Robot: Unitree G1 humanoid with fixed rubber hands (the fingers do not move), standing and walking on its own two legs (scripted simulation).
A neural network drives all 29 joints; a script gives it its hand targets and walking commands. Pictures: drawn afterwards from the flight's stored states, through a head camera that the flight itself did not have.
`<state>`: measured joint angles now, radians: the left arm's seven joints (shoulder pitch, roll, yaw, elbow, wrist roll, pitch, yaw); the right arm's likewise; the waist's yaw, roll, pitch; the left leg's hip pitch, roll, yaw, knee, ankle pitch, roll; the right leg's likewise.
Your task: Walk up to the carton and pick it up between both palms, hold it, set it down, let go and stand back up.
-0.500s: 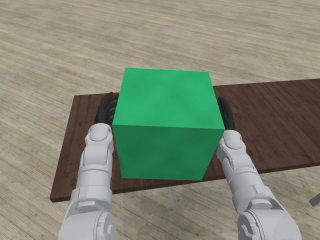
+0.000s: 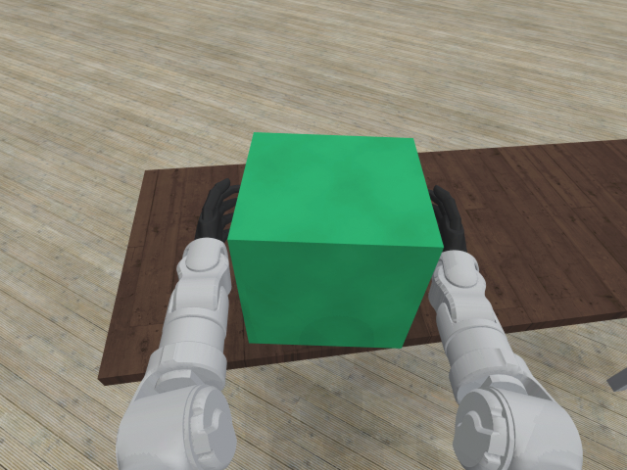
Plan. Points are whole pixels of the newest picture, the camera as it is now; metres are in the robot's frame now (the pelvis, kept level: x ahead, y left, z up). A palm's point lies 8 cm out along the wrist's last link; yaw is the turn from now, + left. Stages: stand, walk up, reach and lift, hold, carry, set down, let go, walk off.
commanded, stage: set down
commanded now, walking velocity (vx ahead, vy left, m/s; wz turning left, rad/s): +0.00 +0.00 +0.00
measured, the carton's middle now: (329, 242) +0.42 +0.03 +0.06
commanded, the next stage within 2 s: none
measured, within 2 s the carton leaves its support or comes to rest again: rests again in 0.64 s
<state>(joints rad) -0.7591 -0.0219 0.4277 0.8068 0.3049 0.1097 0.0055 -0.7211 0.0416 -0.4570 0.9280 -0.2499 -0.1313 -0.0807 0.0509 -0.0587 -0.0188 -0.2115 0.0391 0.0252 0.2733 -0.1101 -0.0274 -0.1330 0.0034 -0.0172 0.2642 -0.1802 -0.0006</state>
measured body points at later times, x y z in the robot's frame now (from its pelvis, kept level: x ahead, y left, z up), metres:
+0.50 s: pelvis +0.01 +0.00 +0.00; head +0.07 +0.01 +0.44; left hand +0.44 +0.17 +0.05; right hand +0.44 -0.15 +0.06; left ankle +0.02 +0.13 -0.75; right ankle -0.03 -0.11 -0.75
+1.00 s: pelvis +0.00 +0.01 -0.01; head +0.08 +0.00 +0.43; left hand +0.44 +0.17 +0.03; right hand +0.44 -0.15 +0.04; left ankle +0.02 +0.13 -0.75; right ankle -0.03 -0.11 -0.75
